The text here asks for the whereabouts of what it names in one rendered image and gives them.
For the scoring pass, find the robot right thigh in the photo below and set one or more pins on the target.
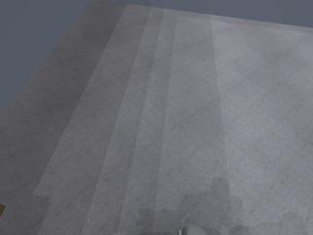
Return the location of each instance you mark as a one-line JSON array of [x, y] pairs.
[[190, 229]]

